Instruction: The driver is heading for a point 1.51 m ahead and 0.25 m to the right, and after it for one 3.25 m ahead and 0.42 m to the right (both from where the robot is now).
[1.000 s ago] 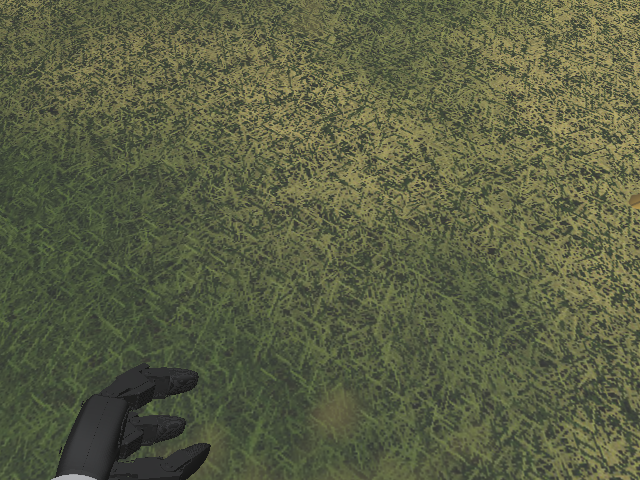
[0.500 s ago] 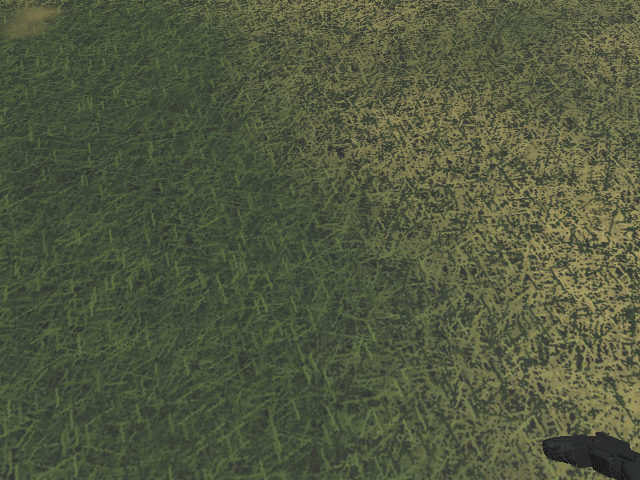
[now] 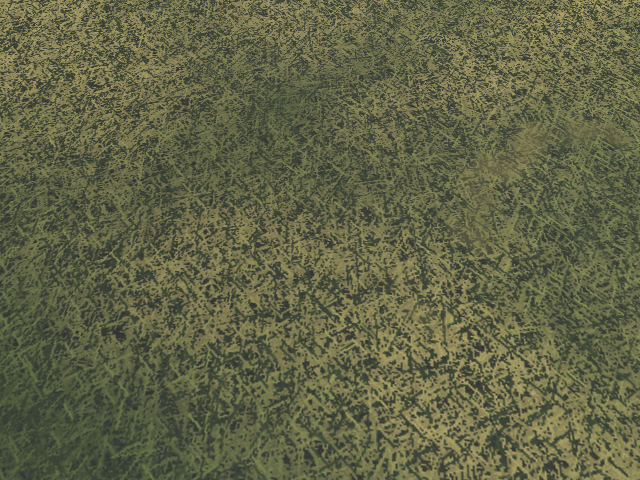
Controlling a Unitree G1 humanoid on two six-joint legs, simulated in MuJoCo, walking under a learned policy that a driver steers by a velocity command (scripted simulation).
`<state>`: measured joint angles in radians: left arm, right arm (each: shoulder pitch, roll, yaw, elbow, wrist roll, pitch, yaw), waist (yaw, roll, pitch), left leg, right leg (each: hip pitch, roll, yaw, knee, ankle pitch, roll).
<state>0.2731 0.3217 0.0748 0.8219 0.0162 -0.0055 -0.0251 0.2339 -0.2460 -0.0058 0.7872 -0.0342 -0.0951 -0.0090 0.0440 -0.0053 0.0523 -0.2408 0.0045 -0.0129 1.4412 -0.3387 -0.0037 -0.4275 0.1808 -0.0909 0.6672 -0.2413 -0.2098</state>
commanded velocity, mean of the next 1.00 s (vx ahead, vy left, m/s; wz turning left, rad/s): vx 1.00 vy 0.00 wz -0.31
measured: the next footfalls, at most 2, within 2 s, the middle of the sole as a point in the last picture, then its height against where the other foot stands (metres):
left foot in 0.34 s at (280, 439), level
right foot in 0.76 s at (460, 348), level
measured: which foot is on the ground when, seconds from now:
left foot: up 0.00-0.32, down 0.34-0.74, up 0.76-1.00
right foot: down 0.00-0.34, up 0.36-0.74, down 0.76-1.00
